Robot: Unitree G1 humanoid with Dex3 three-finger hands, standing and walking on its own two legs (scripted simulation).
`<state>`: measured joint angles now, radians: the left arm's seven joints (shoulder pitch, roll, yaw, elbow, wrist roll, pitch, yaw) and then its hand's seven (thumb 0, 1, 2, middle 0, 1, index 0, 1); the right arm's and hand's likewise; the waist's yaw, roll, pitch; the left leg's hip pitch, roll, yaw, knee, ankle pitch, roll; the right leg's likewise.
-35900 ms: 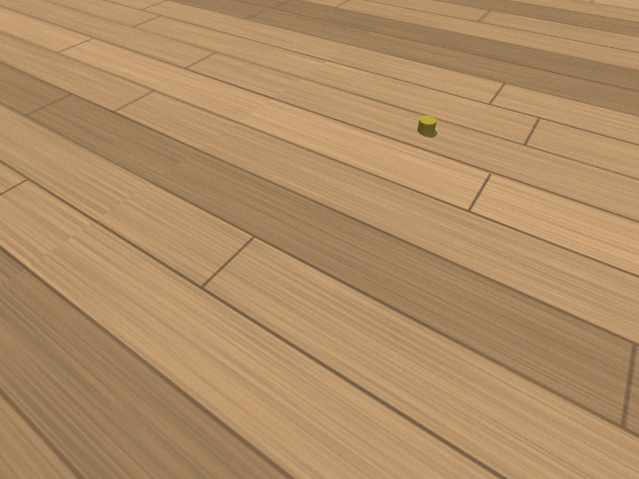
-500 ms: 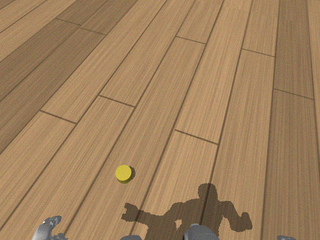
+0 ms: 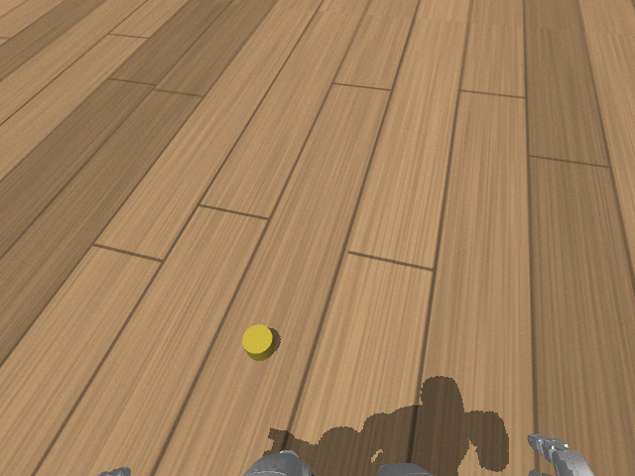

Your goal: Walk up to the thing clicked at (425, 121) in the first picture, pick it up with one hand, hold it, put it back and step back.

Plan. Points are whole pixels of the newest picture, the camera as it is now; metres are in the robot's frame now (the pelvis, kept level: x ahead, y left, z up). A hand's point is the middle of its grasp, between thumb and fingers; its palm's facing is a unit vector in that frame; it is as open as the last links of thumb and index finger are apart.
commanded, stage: step back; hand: left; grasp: from above
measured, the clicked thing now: (259, 342) +0.56 +0.23 -0.72
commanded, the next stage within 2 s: none
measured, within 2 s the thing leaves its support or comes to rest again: neither
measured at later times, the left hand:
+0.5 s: hand out of the picture -0.04 +0.28 -0.14, palm faces +0.06 -0.94 -0.33, open 7.4 cm
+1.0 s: hand out of the picture -0.20 +0.24 -0.12, palm faces +0.02 -0.90 -0.43, open 7.4 cm
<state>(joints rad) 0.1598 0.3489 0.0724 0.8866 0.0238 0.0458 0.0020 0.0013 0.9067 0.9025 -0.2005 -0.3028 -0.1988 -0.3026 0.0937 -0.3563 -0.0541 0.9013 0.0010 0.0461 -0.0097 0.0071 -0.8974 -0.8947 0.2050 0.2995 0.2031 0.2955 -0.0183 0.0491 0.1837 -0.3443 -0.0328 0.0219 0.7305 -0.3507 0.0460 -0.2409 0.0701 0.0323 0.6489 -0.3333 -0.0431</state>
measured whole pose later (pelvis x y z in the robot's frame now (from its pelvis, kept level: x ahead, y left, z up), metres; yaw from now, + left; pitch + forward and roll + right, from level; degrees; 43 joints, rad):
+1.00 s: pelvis -0.31 -0.03 +0.00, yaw +2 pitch -1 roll +1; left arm 0.15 0.37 0.09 0.77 0.05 0.06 0.01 0.00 0.90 0.90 -0.20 -0.30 -0.20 -0.30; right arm 0.23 -0.40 -0.05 0.87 -0.01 0.04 -0.02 0.01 -0.90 -0.90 0.20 0.30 0.20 0.30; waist -0.01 0.01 0.15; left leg -0.33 -0.06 -0.08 0.91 -0.50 -0.01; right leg -0.37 -0.02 -0.01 0.63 -0.24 -0.01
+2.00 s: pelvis -0.52 -0.10 +0.00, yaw +4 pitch -3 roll +0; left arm 0.23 0.39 0.08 0.98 0.02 -0.01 -0.02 0.00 0.91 0.90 -0.20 -0.30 -0.20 -0.30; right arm 0.25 -0.36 -0.05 0.97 -0.03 0.00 0.03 0.01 -0.90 -0.89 0.21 0.30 0.20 0.30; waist 0.00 0.00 0.07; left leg -0.19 0.01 -0.04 0.61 -0.36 -0.01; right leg -0.28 0.00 -0.03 0.60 -0.29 -0.02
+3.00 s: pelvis -0.48 -0.08 +0.03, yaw +5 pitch -3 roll +0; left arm 0.08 0.35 0.00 1.14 0.00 -0.02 -0.01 0.00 0.91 0.90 -0.20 -0.30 -0.20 -0.30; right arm 0.07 -0.34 -0.02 1.14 -0.01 -0.01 0.02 0.01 -0.90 -0.90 0.20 0.30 0.20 0.30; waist -0.01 0.00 0.06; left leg -0.13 0.02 0.01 0.33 -0.16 -0.02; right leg -0.09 -0.02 -0.01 0.34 -0.20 0.02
